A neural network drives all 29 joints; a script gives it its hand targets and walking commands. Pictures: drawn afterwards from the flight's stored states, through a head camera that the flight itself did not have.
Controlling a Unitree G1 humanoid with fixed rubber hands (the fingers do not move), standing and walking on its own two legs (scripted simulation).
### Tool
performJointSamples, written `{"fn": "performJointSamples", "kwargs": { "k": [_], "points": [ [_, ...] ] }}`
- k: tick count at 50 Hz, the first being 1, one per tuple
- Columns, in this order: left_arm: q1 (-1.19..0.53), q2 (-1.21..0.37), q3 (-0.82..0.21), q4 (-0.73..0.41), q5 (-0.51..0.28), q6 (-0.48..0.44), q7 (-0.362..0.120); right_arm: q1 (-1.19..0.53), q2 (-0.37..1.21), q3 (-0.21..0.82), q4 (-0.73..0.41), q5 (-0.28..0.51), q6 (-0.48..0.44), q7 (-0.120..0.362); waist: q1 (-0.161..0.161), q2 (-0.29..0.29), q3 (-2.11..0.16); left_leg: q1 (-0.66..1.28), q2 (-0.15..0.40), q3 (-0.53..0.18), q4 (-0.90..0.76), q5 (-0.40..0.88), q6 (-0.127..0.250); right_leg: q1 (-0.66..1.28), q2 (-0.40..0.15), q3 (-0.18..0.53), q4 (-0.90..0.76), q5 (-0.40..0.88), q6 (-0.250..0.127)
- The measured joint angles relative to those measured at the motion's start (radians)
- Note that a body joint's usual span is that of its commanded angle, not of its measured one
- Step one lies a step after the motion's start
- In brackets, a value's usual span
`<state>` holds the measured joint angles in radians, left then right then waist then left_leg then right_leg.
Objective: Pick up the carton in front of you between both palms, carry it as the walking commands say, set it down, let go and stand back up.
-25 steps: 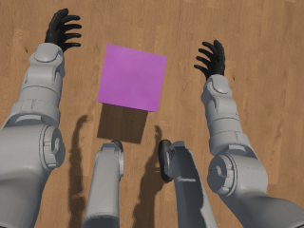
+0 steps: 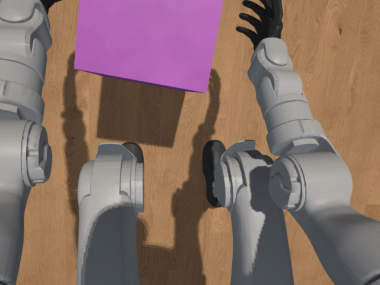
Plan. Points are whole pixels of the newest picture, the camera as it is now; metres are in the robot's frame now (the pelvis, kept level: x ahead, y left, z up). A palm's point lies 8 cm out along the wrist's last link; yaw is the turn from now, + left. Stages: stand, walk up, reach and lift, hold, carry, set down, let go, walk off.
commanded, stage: reach and lift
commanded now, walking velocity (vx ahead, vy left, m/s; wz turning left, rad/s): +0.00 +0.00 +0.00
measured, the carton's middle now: (152, 33) +0.52 +0.07 -0.28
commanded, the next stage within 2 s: none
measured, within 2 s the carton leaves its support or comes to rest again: leaves its support in 0.92 s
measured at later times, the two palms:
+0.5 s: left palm (50, 3) +0.53 +0.24 -0.21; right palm (255, 34) +0.52 -0.11 -0.19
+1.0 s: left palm (62, 2) +0.53 +0.21 -0.19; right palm (248, 22) +0.53 -0.09 -0.17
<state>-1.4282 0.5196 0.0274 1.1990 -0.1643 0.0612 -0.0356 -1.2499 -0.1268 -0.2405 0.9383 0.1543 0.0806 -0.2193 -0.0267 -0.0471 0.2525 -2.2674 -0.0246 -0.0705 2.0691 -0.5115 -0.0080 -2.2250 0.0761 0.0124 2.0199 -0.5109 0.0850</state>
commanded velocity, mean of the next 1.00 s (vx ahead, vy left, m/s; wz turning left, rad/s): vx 0.00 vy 0.00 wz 0.00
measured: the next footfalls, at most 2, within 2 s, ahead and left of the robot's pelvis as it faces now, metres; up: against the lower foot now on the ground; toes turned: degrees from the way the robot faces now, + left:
none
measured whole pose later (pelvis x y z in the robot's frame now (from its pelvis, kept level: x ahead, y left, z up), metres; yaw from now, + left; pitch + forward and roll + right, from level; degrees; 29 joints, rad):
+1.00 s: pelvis +0.01 +0.00 -0.03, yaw +0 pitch +37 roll -4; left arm -1.41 0.38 -0.04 1.15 -0.11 0.16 0.06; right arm -1.27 -0.04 -0.37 0.92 0.11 0.11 -0.26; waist 0.00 -0.11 0.23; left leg -2.30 -0.02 -0.05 2.20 -0.56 0.00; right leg -2.26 0.15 0.06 2.16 -0.56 0.13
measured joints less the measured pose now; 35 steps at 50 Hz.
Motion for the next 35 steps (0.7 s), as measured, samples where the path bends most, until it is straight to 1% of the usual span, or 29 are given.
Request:
{"fn": "performJointSamples", "kwargs": {
  "k": [3,7,10,14,17,24,29,31,33,35],
  "points": [
    [-0.027,0.013,-0.022,0.028,-0.013,-0.013,0.006,-0.061,-0.027,0.023,0.077,0.02,-0.011,0.007,-0.007,-0.013,0.044,-0.016,0.003,0.001,0.041,-0.003,0.002,-0.014,0.004,0.0,0.04,-0.003,0.004],
    [-0.031,0.019,-0.054,0.023,-0.024,-0.034,0.02,-0.104,-0.065,0.061,0.115,0.087,-0.04,0.017,-0.001,-0.031,0.092,-0.02,0.022,0.003,0.094,-0.022,0.012,-0.02,0.018,-0.001,0.083,-0.011,0.012],
    [-0.016,0.014,-0.057,0.006,-0.03,-0.044,0.026,-0.104,-0.081,0.1,0.131,0.122,-0.05,0.019,0.005,-0.034,0.103,-0.021,0.032,0.01,0.121,-0.038,0.021,-0.024,0.026,0.004,0.106,-0.021,0.019],
    [0.0,0.003,-0.064,-0.023,-0.031,-0.047,0.03,-0.077,-0.085,0.127,0.11,0.149,-0.058,0.014,0.014,-0.044,0.088,-0.023,0.037,0.013,0.137,-0.052,0.024,-0.027,0.03,0.006,0.121,-0.033,0.022],
    [0.009,-0.006,-0.07,-0.023,-0.029,-0.042,0.03,-0.062,-0.067,0.114,0.107,0.137,-0.06,0.013,0.015,-0.045,0.065,-0.024,0.034,0.013,0.135,-0.054,0.023,-0.026,0.028,0.007,0.121,-0.037,0.022],
    [-0.006,-0.029,-0.075,0.029,-0.017,-0.036,0.027,-0.063,-0.021,0.047,0.143,0.069,-0.063,0.015,0.011,-0.034,0.033,-0.028,0.02,0.008,0.112,-0.038,0.019,-0.023,0.014,0.002,0.103,-0.034,0.017],
    [-0.043,-0.054,-0.111,0.053,-0.031,-0.042,0.032,-0.097,-0.006,0.058,0.159,0.072,-0.074,0.013,0.012,-0.036,0.047,-0.026,0.018,0.005,0.1,-0.025,0.016,-0.02,0.013,-0.001,0.092,-0.024,0.014],
    [-0.06,-0.067,-0.117,0.063,-0.028,-0.045,0.042,-0.119,0.009,0.057,0.168,0.063,-0.078,0.013,0.016,-0.037,0.056,-0.022,0.018,0.004,0.097,-0.023,0.015,-0.017,0.015,-0.001,0.089,-0.021,0.014],
    [-0.075,-0.071,-0.12,0.078,-0.023,-0.043,0.053,-0.133,0.022,0.027,0.175,0.042,-0.081,-0.016,0.018,-0.036,0.062,-0.019,0.017,0.004,0.095,-0.021,0.015,-0.013,0.016,0.0,0.087,-0.021,0.014],
    [-0.094,-0.078,-0.127,0.099,-0.014,-0.038,0.051,-0.137,0.031,-0.012,0.176,0.02,-0.081,-0.024,0.022,-0.037,0.063,-0.018,0.017,0.004,0.094,-0.021,0.015,-0.012,0.02,0.001,0.087,-0.021,0.015]
  ]
}}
